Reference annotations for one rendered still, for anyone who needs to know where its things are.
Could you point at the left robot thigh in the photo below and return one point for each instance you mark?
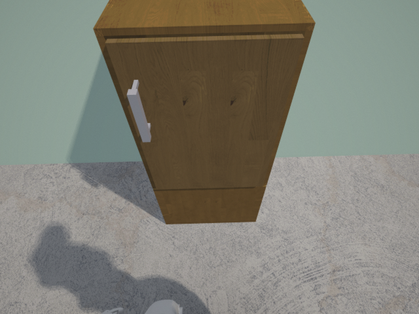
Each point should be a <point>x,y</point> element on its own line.
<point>165,307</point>

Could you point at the cupboard door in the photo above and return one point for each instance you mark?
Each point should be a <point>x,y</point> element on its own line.
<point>215,104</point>

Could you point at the handle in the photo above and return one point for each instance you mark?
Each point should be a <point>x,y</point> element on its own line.
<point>138,112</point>

